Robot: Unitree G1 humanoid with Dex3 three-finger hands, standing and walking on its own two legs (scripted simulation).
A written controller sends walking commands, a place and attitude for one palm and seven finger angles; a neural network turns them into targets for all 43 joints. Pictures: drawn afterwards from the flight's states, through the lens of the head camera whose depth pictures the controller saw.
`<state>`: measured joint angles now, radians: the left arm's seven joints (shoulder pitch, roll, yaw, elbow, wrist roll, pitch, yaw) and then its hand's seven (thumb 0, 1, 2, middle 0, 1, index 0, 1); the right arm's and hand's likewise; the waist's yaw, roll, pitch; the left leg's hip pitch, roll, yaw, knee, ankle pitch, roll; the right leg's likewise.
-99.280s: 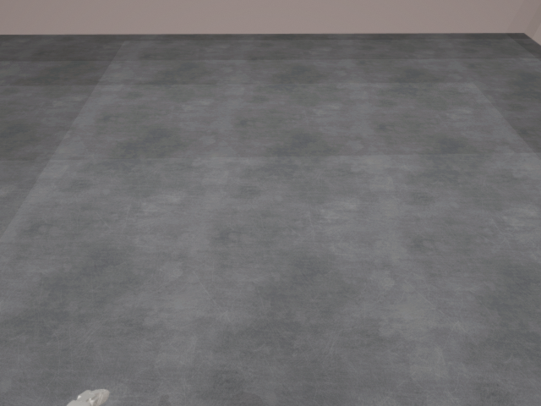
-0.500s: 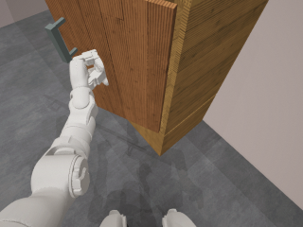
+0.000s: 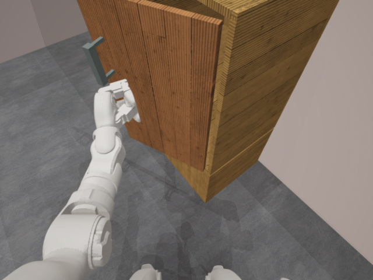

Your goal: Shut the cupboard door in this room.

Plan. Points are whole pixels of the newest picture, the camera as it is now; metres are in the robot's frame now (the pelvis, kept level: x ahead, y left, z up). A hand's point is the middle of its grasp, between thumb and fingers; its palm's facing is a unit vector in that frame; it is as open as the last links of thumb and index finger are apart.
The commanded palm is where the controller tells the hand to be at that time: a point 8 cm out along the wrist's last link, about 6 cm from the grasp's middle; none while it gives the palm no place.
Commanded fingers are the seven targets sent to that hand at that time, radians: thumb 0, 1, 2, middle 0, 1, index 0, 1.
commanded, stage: draw the hand back to the body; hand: left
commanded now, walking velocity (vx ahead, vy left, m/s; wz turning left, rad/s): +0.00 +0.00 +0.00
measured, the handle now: (101, 61) +0.66 +0.20 +0.08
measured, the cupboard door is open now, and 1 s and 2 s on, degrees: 24 24 24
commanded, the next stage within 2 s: step back with the hand held close in 1.44 s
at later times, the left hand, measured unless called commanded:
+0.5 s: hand (69, 153) +0.32 +0.18 +0.15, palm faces +0.09 -0.98 -0.18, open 3.1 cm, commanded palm +0.28 +0.24 +0.16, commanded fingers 0.00 0.90 0.90 -0.94 -1.11 -0.94 -1.11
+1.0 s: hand out of the picture +0.23 +0.28 +0.21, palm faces +0.41 -0.82 -0.39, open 5.6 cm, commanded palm +0.17 +0.32 +0.23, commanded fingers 0.00 0.90 0.90 -0.25 -0.36 -0.25 -0.36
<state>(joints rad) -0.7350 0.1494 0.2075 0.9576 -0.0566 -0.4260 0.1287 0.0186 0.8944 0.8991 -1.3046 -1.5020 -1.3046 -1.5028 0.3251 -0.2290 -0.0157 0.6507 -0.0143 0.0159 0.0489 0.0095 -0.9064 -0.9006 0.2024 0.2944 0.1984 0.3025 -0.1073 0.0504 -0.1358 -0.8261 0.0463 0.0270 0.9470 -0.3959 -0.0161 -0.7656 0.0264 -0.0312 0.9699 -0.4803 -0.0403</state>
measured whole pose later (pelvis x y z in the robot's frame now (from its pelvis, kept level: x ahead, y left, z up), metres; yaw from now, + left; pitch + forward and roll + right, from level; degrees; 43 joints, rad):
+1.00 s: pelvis +0.03 +0.02 +0.06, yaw +1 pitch -4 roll +0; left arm 0.40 0.34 0.27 -0.33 -0.08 -0.01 0.10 0.02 0.89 0.90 -0.53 -0.65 -0.53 -0.65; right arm 0.19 -0.22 0.05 0.61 0.03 -0.01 -0.06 0.02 -0.90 -0.90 0.21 0.30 0.20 0.30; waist 0.05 0.08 0.00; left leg -0.13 -0.01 0.03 0.40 -0.22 0.02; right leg -0.04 -0.01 -0.03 0.38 -0.28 0.00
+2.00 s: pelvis -0.01 +0.04 +0.06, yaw +1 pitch +1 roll -1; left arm 0.56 0.44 0.39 -0.44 -0.08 -0.12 0.13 0.02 0.88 0.90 -0.22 -0.30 -0.22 -0.31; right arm 0.18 -0.24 -0.02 0.55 0.03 0.06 -0.09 0.02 -0.90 -0.90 0.20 0.29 0.20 0.30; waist 0.00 0.05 -0.01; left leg -0.30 -0.01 0.05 0.47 -0.18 0.04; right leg -0.22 -0.01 -0.02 0.43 -0.23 0.03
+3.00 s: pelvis -0.19 +0.07 +0.04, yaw +4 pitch -2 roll -6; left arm 0.51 0.47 0.42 -0.51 -0.06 -0.26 0.14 0.01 0.88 0.90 -0.22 -0.30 -0.22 -0.31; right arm 0.20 -0.19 -0.01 0.64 0.00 -0.08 -0.08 0.02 -0.90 -0.90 0.21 0.30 0.20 0.30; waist -0.04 0.03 -0.03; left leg -0.56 0.05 0.04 0.53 -0.16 -0.01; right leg -0.18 0.05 -0.01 0.56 -0.38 0.01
